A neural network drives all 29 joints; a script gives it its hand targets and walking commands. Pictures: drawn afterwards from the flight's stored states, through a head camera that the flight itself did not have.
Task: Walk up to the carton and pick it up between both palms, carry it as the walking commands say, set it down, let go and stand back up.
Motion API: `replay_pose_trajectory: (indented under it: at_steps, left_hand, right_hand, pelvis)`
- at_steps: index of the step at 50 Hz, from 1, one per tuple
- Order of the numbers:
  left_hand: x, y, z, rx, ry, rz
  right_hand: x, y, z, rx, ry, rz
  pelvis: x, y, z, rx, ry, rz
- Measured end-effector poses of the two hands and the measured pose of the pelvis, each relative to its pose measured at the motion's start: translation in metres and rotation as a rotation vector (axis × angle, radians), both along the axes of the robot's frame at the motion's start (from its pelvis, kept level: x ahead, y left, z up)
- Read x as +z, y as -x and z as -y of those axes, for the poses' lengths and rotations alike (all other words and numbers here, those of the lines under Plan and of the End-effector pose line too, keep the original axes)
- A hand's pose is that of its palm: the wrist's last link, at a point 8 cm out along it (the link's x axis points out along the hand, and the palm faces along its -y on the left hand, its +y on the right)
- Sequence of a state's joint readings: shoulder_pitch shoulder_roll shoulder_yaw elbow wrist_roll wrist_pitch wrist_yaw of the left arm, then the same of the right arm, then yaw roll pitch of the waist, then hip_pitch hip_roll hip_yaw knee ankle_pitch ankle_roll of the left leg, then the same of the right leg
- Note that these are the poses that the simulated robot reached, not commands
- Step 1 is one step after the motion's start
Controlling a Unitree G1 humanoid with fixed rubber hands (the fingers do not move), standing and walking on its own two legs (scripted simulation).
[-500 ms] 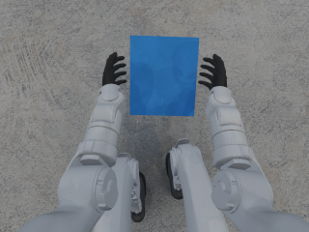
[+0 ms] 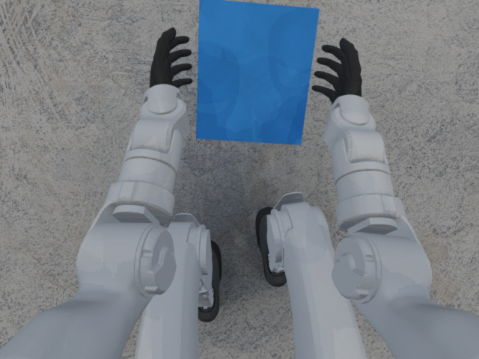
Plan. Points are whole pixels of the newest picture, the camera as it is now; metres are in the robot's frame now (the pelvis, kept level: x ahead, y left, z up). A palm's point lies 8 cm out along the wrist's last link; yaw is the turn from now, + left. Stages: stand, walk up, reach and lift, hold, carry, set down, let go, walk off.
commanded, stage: set down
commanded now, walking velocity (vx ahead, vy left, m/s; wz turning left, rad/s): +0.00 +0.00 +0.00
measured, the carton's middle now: (251, 78) +0.55 -0.09 -0.22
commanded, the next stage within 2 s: none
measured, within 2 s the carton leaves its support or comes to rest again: neither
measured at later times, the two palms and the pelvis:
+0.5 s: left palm (178, 89) +0.53 +0.05 -0.19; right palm (330, 98) +0.48 -0.22 -0.20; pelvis +0.00 +0.00 -0.05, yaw +1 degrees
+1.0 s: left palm (187, 90) +0.55 +0.04 -0.25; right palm (331, 90) +0.51 -0.24 -0.24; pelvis +0.00 +0.00 -0.09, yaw +1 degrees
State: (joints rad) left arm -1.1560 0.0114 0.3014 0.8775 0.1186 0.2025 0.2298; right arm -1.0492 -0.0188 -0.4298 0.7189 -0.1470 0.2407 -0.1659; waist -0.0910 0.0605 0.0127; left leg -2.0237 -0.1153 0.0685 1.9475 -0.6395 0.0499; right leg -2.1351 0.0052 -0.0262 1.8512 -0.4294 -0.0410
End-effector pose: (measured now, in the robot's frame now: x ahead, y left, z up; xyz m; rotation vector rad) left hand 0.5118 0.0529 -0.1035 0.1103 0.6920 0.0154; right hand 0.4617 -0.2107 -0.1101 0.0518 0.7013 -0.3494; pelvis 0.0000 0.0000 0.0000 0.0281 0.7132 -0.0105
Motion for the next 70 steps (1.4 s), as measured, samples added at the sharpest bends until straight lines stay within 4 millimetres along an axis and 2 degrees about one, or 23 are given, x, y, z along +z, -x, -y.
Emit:
replay_pose_trajectory:
  at_steps: [26,41,54,70]
  left_hand:
    - [-0.090,-0.024,0.006,-0.040,0.000,-0.036]
    - [-0.137,-0.030,0.015,-0.094,0.029,-0.077]
    - [-0.147,-0.041,0.015,-0.110,0.078,-0.051]
    - [-0.153,-0.045,0.014,-0.120,0.101,-0.038]
  right_hand:
    - [-0.089,-0.023,0.010,0.046,-0.003,-0.041]
    - [-0.125,-0.037,0.027,0.095,0.012,-0.088]
    - [-0.133,-0.049,0.031,0.106,-0.005,-0.081]
    - [-0.140,-0.054,0.034,0.116,-0.037,-0.062]
  pelvis:
    - [-0.054,0.003,0.002,0.013,0.002,0.027]
    - [-0.078,0.001,0.002,0.023,0.013,0.064]
    - [-0.091,0.003,0.002,0.041,0.035,0.094]
    - [-0.092,0.002,0.000,0.046,0.041,0.112]
